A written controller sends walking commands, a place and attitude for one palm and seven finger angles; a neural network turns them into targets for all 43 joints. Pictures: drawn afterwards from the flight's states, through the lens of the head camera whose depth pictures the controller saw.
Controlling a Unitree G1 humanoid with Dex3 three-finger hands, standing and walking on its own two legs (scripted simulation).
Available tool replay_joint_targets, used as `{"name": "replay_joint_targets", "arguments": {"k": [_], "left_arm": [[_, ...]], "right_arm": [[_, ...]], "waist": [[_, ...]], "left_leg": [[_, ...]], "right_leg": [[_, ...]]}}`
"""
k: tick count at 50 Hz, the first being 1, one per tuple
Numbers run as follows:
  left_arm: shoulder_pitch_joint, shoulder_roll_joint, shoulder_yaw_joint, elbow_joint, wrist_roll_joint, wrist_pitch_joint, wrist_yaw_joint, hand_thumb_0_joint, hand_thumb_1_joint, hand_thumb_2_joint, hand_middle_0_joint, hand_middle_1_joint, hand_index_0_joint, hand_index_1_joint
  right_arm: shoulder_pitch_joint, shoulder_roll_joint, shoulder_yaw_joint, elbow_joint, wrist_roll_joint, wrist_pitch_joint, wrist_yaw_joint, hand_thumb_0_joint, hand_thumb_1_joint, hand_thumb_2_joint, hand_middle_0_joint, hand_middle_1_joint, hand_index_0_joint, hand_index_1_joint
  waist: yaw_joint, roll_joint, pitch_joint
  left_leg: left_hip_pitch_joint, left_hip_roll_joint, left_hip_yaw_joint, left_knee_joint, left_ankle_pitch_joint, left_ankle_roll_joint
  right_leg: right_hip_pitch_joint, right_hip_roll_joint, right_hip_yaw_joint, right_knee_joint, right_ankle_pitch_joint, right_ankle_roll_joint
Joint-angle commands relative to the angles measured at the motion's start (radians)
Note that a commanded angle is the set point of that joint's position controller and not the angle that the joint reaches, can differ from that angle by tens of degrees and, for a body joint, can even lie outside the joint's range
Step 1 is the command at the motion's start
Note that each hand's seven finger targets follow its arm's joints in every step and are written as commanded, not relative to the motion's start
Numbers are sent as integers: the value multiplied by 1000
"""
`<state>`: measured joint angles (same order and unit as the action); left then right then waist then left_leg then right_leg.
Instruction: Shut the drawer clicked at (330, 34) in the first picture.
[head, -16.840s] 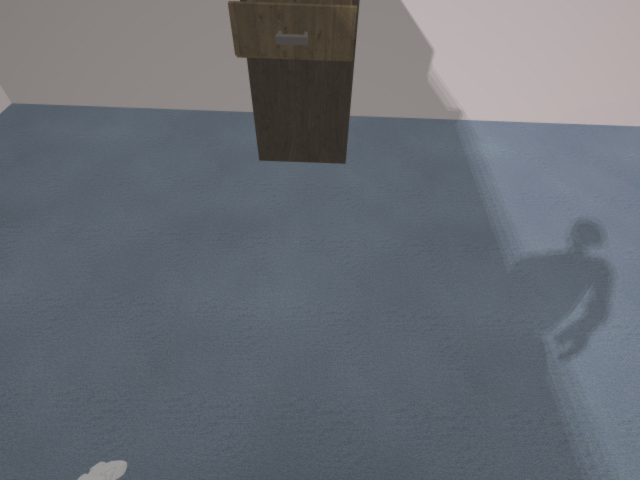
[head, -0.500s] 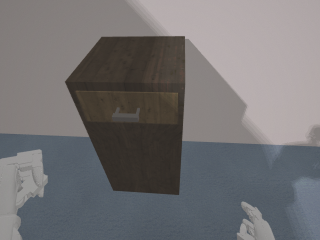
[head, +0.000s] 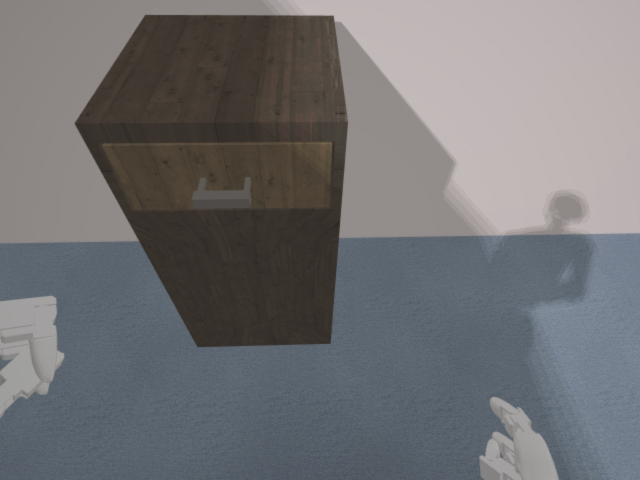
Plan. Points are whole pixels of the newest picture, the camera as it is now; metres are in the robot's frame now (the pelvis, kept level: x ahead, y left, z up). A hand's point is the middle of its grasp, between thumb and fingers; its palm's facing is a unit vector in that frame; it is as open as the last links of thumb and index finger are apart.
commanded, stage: step back with the hand held close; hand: left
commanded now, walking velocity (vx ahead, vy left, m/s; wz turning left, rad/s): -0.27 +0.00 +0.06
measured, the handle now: (223, 191) +0.59 +0.21 -0.02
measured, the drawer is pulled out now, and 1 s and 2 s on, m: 0.00 0.00 0.00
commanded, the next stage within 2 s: stop stepping back and stand still in 1.20 s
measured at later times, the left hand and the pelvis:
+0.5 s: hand (3, 442) +0.13 +0.24 +0.16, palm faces +0.42 -0.76 -0.50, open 3.2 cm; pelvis -0.06 -0.01 -0.02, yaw +3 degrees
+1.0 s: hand out of the picture +0.06 +0.24 +0.16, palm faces +0.43 -0.78 -0.45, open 3.2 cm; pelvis -0.12 -0.02 -0.01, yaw +2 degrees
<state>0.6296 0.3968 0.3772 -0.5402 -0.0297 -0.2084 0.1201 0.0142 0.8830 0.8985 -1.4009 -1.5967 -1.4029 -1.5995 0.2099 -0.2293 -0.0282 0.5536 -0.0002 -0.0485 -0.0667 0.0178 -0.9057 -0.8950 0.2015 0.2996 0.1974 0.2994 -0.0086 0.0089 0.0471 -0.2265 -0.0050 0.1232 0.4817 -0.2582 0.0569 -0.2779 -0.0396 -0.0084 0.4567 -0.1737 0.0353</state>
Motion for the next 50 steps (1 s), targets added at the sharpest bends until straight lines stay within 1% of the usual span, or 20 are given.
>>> {"name": "replay_joint_targets", "arguments": {"k": [1, 6, 11, 14, 18, 23, 26, 30, 32, 34, 36, 38, 39, 41, 45, 46, 47, 48, 49, 50], "left_arm": [[5, 125, 127, -219, 1, -74, 25, 0, 900, 900, -1400, -1600, -1400, -1600], [-29, 115, 131, -194, 14, -88, 34, 0, 900, 900, -1400, -1600, -1400, -1600], [-69, 109, 111, -224, 14, -102, 34, 0, 900, 900, -1400, -1600, -1400, -1600], [-80, 119, 113, -251, 17, -112, 38, 0, 900, 900, -1400, -1600, -1400, -1600], [-61, 122, 128, -259, 20, -123, 43, 0, 900, 900, -1400, -1600, -1400, -1600], [-34, 137, 172, -252, 33, -140, 42, 0, 900, 900, -1400, -1600, -1400, -1600], [-38, 133, 172, -259, 29, -145, 34, 0, 900, 900, -1400, -1600, -1400, -1600], [-49, 146, 169, -249, 20, -147, 32, 0, 900, 900, -1400, -1600, -1400, -1600], [-40, 151, 162, -253, 8, -149, 38, 0, 900, 900, -1400, -1600, -1400, -1600], [-24, 158, 168, -254, 5, -156, 46, 0, 900, 900, -1400, -1600, -1400, -1600], [-17, 157, 175, -264, 14, -168, 50, 0, 900, 900, -1400, -1600, -1400, -1600], [-12, 144, 195, -275, 32, -176, 50, 0, 900, 900, -1400, -1600, -1400, -1600], [-19, 154, 211, -288, 37, -175, 50, 0, 900, 900, -1400, -1600, -1400, -1600], [-1, 153, 215, -276, 33, -180, 42, 0, 900, 900, -1400, -1600, -1400, -1600], [2, 113, 138, -261, -3, -191, 21, 0, 900, 900, -1400, -1600, -1400, -1600], [-34, 117, 122, -261, -8, -201, 17, 0, 900, 900, -1400, -1600, -1400, -1600], [-86, 135, 117, -265, -7, -215, 17, 0, 900, 900, -1400, -1600, -1400, -1600], [-125, 159, 127, -267, 3, -229, 25, 0, 900, 900, -1400, -1600, -1400, -1600], [-135, 145, 94, -258, 3, -216, 24, 0, 900, 900, -1400, -1600, -1400, -1600], [-129, 166, 108, -264, 0, -202, 25, 0, 900, 900, -1400, -1600, -1400, -1600]], "right_arm": [[-97, -111, -41, -169, -2, -71, -5, 0, -900, -900, 200, 300, 200, 300], [-86, -111, -40, -167, 4, -97, -10, 0, -900, -900, 200, 300, 200, 300], [-69, -110, -38, -159, -1, -108, -10, 0, -900, -900, 200, 300, 200, 300], [-77, -110, -34, -158, -6, -116, -11, 0, -900, -900, 200, 300, 200, 300], [-79, -118, -37, -161, -8, -121, -13, 0, -900, -900, 200, 300, 200, 300], [-90, -117, -45, -169, -4, -130, -12, 0, -900, -900, 200, 300, 200, 300], [-78, -116, -51, -163, -4, -131, -8, 0, -900, -900, 200, 300, 200, 300], [-67, -107, -57, -139, -12, -118, 0, 0, -900, -900, 200, 300, 200, 300], [-67, -98, -54, -127, -16, -103, 8, 0, -900, -900, 200, 300, 200, 300], [-69, -99, -54, -121, -13, -91, 8, 0, -900, -900, 200, 300, 200, 300], [-77, -114, -56, -133, -10, -93, 2, 0, -900, -900, 200, 300, 200, 300], [-107, -134, -56, -148, -9, -113, -9, 0, -900, -900, 200, 300, 200, 300], [-106, -124, -60, -149, -12, -122, -13, 0, -900, -900, 200, 300, 200, 300], [-86, -124, -76, -132, -11, -142, -6, 0, -900, -900, 200, 300, 200, 300], [-65, -106, -53, -70, -37, -163, 8, 0, -900, -900, 200, 300, 200, 300], [-64, -101, -50, -46, -40, -162, 12, 0, -900, -900, 200, 300, 200, 300], [-64, -88, -45, -28, -40, -153, 12, 0, -900, -900, 200, 300, 200, 300], [-49, -68, -42, -6, -43, -144, 6, 0, -900, -900, 200, 300, 200, 300], [-58, -69, -50, -22, -27, -141, 2, 0, -900, -900, 200, 300, 200, 300], [-86, -76, -51, -49, -15, -136, -5, 0, -900, -900, 200, 300, 200, 300]], "waist": [[24, 98, -151], [10, 52, -82], [-4, -29, -76], [-6, -9, -70], [-3, 64, -93], [8, 124, -123], [1, 44, -119], [-10, -97, -106], [-13, -116, -125], [-17, -75, -139], [-20, 16, -131], [-5, 235, -143], [3, 246, -151], [5, 169, -149], [-4, 138, -84], [-11, 121, -98], [-16, 60, -137], [-22, 18, -221], [-26, -105, -286], [-18, -138, -299]], "left_leg": [[-218, 146, -166, -167, 139, 13], [-406, 150, -189, -194, -210, 36], [-356, 91, -167, -106, -285, 21], [-316, 85, -175, -97, -300, 17], [-394, 119, -214, -163, -358, 29], [-561, 173, -253, -202, -369, 63], [-547, 133, -214, -113, -359, 52], [-366, 42, -162, 73, -307, 3], [-245, 23, -155, 113, -226, -14], [-205, 32, -171, 73, -214, -10], [-315, 90, -232, -61, -313, 24], [-605, 258, -404, -301, -533, 100], [-637, 319, -438, -322, -493, 120], [-578, 341, -398, -289, -446, 127], [-207, 247, -309, -140, -101, 46], [-109, 209, -276, -92, 0, 15], [5, 167, -213, 3, 158, -19], [106, 133, -137, 82, 357, -46], [162, 76, -82, 124, 357, -52], [165, 61, -72, 121, 322, -42]], "right_leg": [[259, 24, 29, 149, 251, -18], [290, 28, 66, 173, 187, -17], [176, -3, 141, 55, 85, -36], [100, -4, 152, -3, -46, -40], [175, 33, 112, 60, -58, -26], [344, 77, 86, 260, 176, -11], [291, 45, 149, 230, 210, -27], [37, -67, 304, -5, 13, -83], [-74, -98, 304, -71, -73, -102], [-106, -73, 254, -68, -116, -90], [-19, 5, 175, 37, -124, -52], [250, 123, 65, 381, -14, -8], [282, 145, 52, 487, -33, -1], [239, 158, 67, 523, -185, -3], [-3, 90, 58, 40, -222, -45], [-49, 59, 98, -74, -115, -58], [-115, -19, 208, -124, 33, -81], [-120, -104, 260, -106, 348, -85], [-97, -83, 209, -82, 554, -24], [-78, -81, 181, -71, 606, 7]]}}
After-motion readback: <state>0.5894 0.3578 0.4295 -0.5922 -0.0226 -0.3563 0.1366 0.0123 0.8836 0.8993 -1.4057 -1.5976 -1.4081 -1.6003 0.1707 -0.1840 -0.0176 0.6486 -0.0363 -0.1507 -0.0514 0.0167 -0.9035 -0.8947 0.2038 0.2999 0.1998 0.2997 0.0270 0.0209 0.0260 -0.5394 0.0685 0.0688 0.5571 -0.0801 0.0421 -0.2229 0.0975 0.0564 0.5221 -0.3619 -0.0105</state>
